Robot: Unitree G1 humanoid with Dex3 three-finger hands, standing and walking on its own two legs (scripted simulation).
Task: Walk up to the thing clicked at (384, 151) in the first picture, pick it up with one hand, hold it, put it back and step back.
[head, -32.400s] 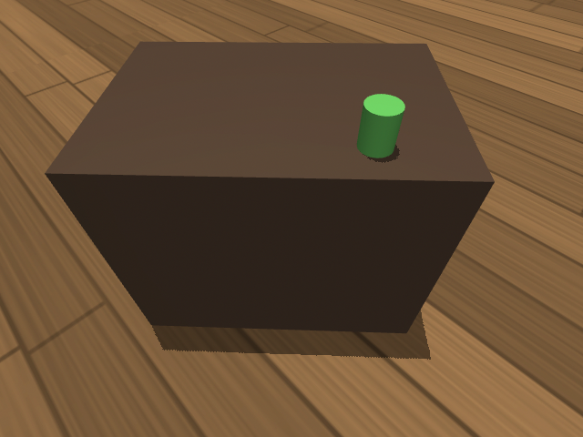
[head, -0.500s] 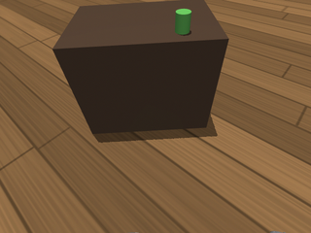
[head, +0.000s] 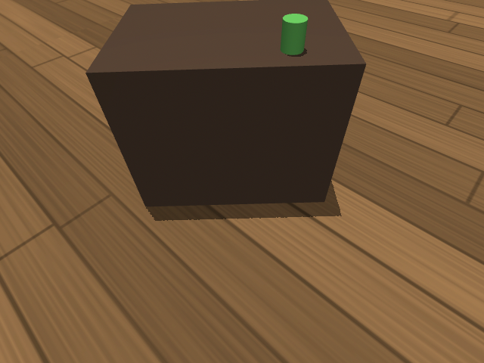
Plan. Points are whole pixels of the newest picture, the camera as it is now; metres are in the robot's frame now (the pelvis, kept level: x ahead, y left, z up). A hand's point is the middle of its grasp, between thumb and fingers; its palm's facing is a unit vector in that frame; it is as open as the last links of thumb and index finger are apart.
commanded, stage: step back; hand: right
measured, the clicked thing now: (293, 34) +1.11 -0.17 +0.04
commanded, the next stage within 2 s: stand in 0.28 s
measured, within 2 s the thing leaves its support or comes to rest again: neither
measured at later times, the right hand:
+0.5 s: hand out of the picture +0.15 -0.22 -0.13, palm faces -0.02 +0.94 -0.35, open 7.4 cm
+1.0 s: hand out of the picture +0.07 -0.24 -0.14, palm faces -0.01 +0.95 -0.32, open 7.4 cm
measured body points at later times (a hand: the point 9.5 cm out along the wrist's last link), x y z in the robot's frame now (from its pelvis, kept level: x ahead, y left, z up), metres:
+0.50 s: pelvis +0.03 +0.03 +0.01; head +0.05 +0.04 +0.46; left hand +0.13 +0.33 -0.12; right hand +0.15 -0.27 -0.11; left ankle +0.02 +0.14 -0.73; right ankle +0.01 -0.12 -0.73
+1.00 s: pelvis +0.01 +0.01 +0.02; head +0.01 +0.01 +0.47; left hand +0.07 +0.31 -0.12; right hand +0.07 -0.29 -0.12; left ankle +0.02 +0.14 -0.73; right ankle +0.01 -0.12 -0.73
